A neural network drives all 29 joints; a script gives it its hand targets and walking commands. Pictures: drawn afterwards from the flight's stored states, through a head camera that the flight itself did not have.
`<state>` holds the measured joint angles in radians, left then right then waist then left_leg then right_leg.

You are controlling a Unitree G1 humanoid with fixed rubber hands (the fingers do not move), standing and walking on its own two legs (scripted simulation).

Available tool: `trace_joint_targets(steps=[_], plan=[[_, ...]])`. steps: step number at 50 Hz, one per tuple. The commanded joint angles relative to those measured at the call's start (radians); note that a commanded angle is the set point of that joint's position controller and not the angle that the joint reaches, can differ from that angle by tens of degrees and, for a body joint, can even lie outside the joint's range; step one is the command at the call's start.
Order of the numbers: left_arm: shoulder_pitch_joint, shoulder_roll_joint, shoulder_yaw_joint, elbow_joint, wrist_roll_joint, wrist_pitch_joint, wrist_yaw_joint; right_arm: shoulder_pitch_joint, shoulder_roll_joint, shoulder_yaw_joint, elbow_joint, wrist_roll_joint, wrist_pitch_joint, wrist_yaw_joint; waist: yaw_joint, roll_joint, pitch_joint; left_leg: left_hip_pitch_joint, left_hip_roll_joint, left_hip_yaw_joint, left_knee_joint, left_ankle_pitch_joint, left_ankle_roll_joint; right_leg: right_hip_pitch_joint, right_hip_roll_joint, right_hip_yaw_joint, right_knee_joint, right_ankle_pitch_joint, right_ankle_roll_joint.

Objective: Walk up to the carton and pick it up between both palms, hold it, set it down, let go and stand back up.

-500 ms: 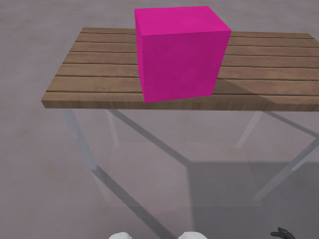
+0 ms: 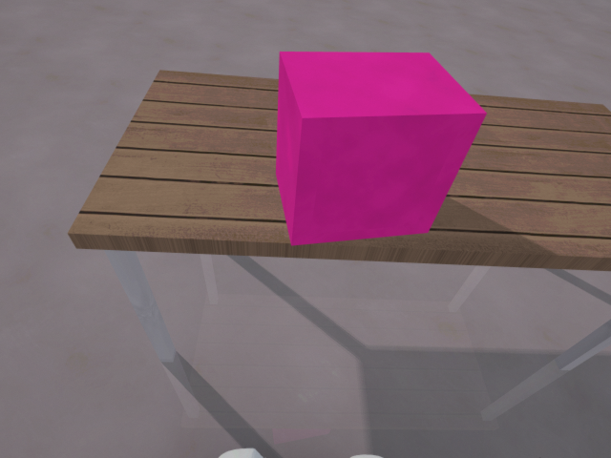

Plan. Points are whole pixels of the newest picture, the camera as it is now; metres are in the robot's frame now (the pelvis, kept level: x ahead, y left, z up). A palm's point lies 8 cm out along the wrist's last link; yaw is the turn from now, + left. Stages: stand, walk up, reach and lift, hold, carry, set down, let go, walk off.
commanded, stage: walk up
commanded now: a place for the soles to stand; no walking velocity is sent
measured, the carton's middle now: (359, 149) +0.64 -0.07 +0.06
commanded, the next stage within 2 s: none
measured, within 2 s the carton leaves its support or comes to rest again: neither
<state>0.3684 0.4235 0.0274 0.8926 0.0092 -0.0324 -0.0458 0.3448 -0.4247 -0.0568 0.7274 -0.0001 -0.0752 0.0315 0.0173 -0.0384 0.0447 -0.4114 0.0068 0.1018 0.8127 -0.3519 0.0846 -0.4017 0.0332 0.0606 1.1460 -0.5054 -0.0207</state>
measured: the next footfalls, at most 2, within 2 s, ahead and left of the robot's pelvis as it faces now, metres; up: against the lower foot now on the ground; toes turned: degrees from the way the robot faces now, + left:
right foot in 0.48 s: +0.33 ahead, -0.20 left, +0.00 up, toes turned -2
left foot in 0.84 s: +0.27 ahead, +0.02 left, +0.00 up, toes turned +2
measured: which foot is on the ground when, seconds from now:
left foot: down 0.00-0.56, up 0.58-0.82, down 0.84-1.00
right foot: up 0.00-0.46, down 0.48-0.90, up 0.92-1.00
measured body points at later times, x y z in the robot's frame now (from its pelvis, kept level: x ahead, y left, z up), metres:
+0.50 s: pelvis +0.16 -0.06 +0.00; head +0.16 -0.03 +0.45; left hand +0.24 +0.24 -0.13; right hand +0.21 -0.40 -0.06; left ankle +0.06 +0.06 -0.70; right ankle +0.29 -0.20 -0.71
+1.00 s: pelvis +0.19 -0.08 +0.00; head +0.23 -0.08 +0.44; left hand +0.30 +0.21 -0.13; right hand +0.26 -0.41 -0.10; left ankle +0.23 +0.02 -0.70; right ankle +0.24 -0.20 -0.69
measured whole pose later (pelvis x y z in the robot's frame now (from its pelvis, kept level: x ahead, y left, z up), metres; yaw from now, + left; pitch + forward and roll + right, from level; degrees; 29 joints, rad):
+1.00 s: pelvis +0.19 -0.08 +0.00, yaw -2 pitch -3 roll +1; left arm 0.17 0.36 0.03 0.83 0.01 0.01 -0.02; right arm 0.29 -0.40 -0.06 0.73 0.00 -0.02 -0.01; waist 0.00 -0.03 0.17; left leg -0.38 0.01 0.09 0.81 -0.37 0.04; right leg -0.49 0.01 0.02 0.95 -0.45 -0.01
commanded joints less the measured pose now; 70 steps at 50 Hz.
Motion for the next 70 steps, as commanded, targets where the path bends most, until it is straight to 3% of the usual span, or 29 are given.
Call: trace_joint_targets(steps=[1,3,4,6,10,12,16,20,23,24,25,26,28,31,32,36,40,42,43,45,49,52,54,55,57,60,62,64,70], plan=[[0.008,0.216,0.094,-0.059,-0.015,0.002,0.016,0.042,-0.288,-0.112,0.013,-0.007,-0.07,-0.05,-0.023,0.114,0.088,0.245,0.309,-0.456,-0.601,-0.091,-0.122,-0.294,-0.095,0.111,0.009,0.246,-0.008],[0.015,0.213,0.092,-0.05,-0.015,0.01,0.011,0.037,-0.258,-0.095,0.018,0.001,-0.071,-0.051,-0.012,0.134,0.114,0.235,0.264,-0.345,-0.586,0.069,-0.157,-0.273,-0.077,0.095,-0.032,0.314,-0.002],[-0.001,0.213,0.093,-0.054,-0.01,0.012,0.01,0.033,-0.243,-0.092,0.021,0.008,-0.074,-0.051,-0.004,0.124,0.119,0.224,0.272,-0.339,-0.59,0.092,-0.089,-0.285,-0.091,0.102,-0.033,0.331,0.004],[-0.055,0.198,0.083,-0.077,-0.014,0.017,0.0,0.082,-0.254,-0.091,0.029,0.008,-0.079,-0.053,-0.025,0.158,0.138,0.23,0.247,-0.303,-0.606,0.158,-0.126,-0.309,-0.102,0.069,-0.065,0.383,0.007],[-0.115,0.195,0.072,-0.097,-0.003,0.018,-0.006,0.13,-0.257,-0.091,0.017,0.008,-0.078,-0.058,-0.037,0.159,0.125,0.369,0.259,-0.271,-0.538,0.399,-0.039,-0.371,-0.124,0.046,-0.128,0.398,0.017],[-0.135,0.207,0.072,-0.104,-0.001,0.018,-0.01,0.114,-0.284,-0.098,0.012,0.01,-0.075,-0.058,-0.048,0.182,0.087,0.374,0.271,-0.255,-0.526,0.314,0.005,-0.352,-0.156,0.035,-0.168,0.394,0.02],[-0.208,0.173,0.065,-0.129,0.001,0.006,-0.026,0.122,-0.275,-0.095,0.009,0.006,-0.074,-0.064,-0.063,0.186,0.136,0.346,0.269,-0.156,-0.454,0.49,0.059,-0.313,-0.175,-0.036,-0.349,0.398,-0.005],[-0.165,0.144,0.062,-0.101,-0.011,-0.004,-0.012,0.008,-0.268,-0.091,-0.031,-0.001,-0.052,-0.066,-0.022,0.259,0.098,0.169,0.243,-0.085,-0.355,0.589,0.073,-0.017,-0.156,-0.081,-0.485,0.392,-0.036],[-0.023,0.183,0.081,-0.051,0.007,-0.028,0.015,0.007,-0.23,-0.077,-0.023,0.003,-0.029,-0.064,0.045,0.112,-0.018,0.168,0.15,-0.048,-0.023,0.614,0.033,0.21,-0.065,-0.114,-0.637,0.473,-0.081],[0.026,0.214,0.092,-0.04,0.009,-0.032,0.023,0.06,-0.197,-0.064,-0.027,0.007,-0.027,-0.062,0.054,0.022,-0.08,0.108,0.114,-0.026,0.121,0.444,0.002,0.307,-0.106,-0.035,-0.638,0.577,-0.095],[0.04,0.286,0.117,-0.049,0.016,-0.034,0.033,0.142,-0.149,-0.049,-0.022,0.02,-0.023,-0.064,0.051,-0.153,-0.127,-0.022,0.023,-0.01,0.305,0.239,-0.041,0.39,-0.259,0.235,-0.659,0.604,-0.152],[0.007,0.319,0.113,-0.076,-0.01,-0.029,0.032,0.179,-0.155,-0.042,-0.013,0.021,-0.004,-0.069,0.027,-0.212,-0.148,-0.103,-0.072,-0.034,0.405,-0.121,-0.063,0.375,-0.396,0.554,-0.756,0.467,-0.287],[-0.084,0.299,0.119,-0.074,-0.028,-0.018,0.036,0.133,-0.234,-0.051,0.021,0.004,0.002,-0.08,0.024,-0.169,-0.076,-0.142,0.008,-0.105,0.383,-0.311,-0.053,0.282,-0.402,0.587,-0.81,0.138,-0.31],[-0.087,0.222,0.096,-0.085,0.0,-0.016,0.037,0.033,-0.183,-0.059,0.015,0.004,0.001,-0.055,0.009,-0.168,-0.023,-0.022,0.043,-0.132,0.249,-0.233,-0.035,0.107,-0.269,0.35,-0.79,0.29,-0.207],[-0.107,0.188,0.08,-0.083,0.0,-0.015,0.039,0.032,-0.157,-0.055,0.022,0.007,0.005,-0.052,0.021,-0.243,-0.029,-0.006,0.045,-0.115,0.211,-0.217,-0.045,0.072,-0.229,0.248,-0.761,0.379,-0.197],[-0.167,0.198,0.086,-0.118,-0.003,-0.012,0.054,0.081,-0.149,-0.053,0.036,-0.004,0.028,-0.059,-0.003,-0.274,-0.056,0.047,0.037,-0.095,0.078,-0.17,-0.05,0.035,-0.264,0.205,-0.698,0.433,-0.221],[-0.242,0.172,0.075,-0.146,-0.025,0.02,0.06,0.074,-0.157,-0.069,0.067,-0.027,0.032,-0.069,-0.053,-0.162,-0.081,0.22,0.018,-0.091,-0.193,0.131,-0.032,-0.061,-0.22,0.144,-0.548,0.448,-0.134],[-0.225,0.135,0.071,-0.162,-0.026,0.024,0.063,0.05,-0.249,-0.088,0.042,-0.034,0.024,-0.074,-0.061,-0.016,-0.112,0.219,0.24,-0.365,-0.322,0.222,0.061,-0.118,-0.097,0.042,-0.313,0.371,-0.03],[-0.235,0.144,0.077,-0.159,-0.014,0.033,0.059,-0.007,-0.28,-0.088,0.018,-0.028,0.023,-0.073,-0.054,0.054,-0.096,0.156,0.375,-0.5,-0.393,0.222,0.141,-0.136,0.005,-0.055,-0.189,0.088,0.007],[-0.162,0.165,0.083,-0.127,-0.013,0.046,0.071,-0.104,-0.287,-0.095,-0.006,-0.028,0.018,-0.073,-0.019,0.088,-0.049,0.042,0.459,-0.536,-0.392,0.238,0.244,-0.07,-0.036,0.005,-0.043,-0.114,-0.007],[-0.158,0.156,0.094,-0.127,-0.022,0.042,0.045,-0.092,-0.262,-0.088,-0.021,-0.031,0.014,-0.077,-0.014,0.168,-0.007,-0.009,0.332,-0.389,-0.294,0.441,0.187,-0.02,-0.032,-0.022,-0.111,-0.027,-0.014],[-0.089,0.166,0.095,-0.092,-0.003,0.015,0.053,-0.166,-0.205,-0.071,-0.032,-0.02,0.028,-0.065,0.036,0.19,-0.107,0.056,0.235,-0.251,-0.134,0.369,0.069,0.143,-0.058,-0.025,-0.517,0.078,-0.028],[-0.109,0.209,0.091,-0.097,0.021,-0.015,0.063,-0.129,-0.149,-0.048,-0.029,0.0,0.038,-0.063,0.003,0.057,-0.166,-0.055,0.089,-0.125,0.067,0.173,-0.058,0.233,-0.237,0.317,-0.629,0.349,-0.1],[-0.158,0.244,0.095,-0.109,0.017,-0.02,0.064,-0.106,-0.154,-0.046,-0.021,-0.002,0.038,-0.064,-0.018,0.015,-0.109,-0.093,0.038,-0.106,0.071,-0.013,-0.072,0.187,-0.303,0.442,-0.634,0.37,-0.171],[-0.215,0.285,0.095,-0.107,0.009,-0.019,0.067,-0.091,-0.183,-0.056,0.026,-0.016,0.038,-0.063,-0.036,0.039,-0.13,0.005,0.047,-0.144,0.052,-0.133,-0.064,0.099,-0.345,0.456,-0.607,0.379,-0.245],[-0.237,0.221,0.068,-0.087,0.001,-0.018,0.063,-0.153,-0.178,-0.058,0.016,-0.008,0.029,-0.05,-0.046,0.053,-0.097,0.168,0.095,-0.193,-0.13,0.113,-0.03,-0.042,-0.212,0.25,-0.572,0.303,-0.075],[-0.242,0.184,0.064,-0.07,0.002,-0.02,0.06,-0.173,-0.178,-0.041,0.027,-0.013,0.017,-0.046,-0.024,-0.022,-0.138,0.164,0.155,-0.252,-0.198,0.16,0.005,0.017,-0.146,0.143,-0.535,0.235,-0.048],[-0.224,0.158,0.056,-0.049,-0.001,-0.013,0.053,-0.199,-0.201,-0.04,0.034,-0.021,0.014,-0.047,-0.008,0.029,-0.119,0.123,0.164,-0.267,-0.222,0.059,0.006,0.019,-0.126,0.134,-0.557,0.115,-0.053],[-0.278,0.17,0.053,-0.035,0.011,-0.012,0.042,-0.19,-0.192,-0.046,0.049,-0.023,0.024,-0.044,-0.023,-0.078,0.022,0.07,0.122,-0.243,-0.282,-0.205,-0.009,-0.094,-0.138,0.171,-0.663,-0.146,-0.081]])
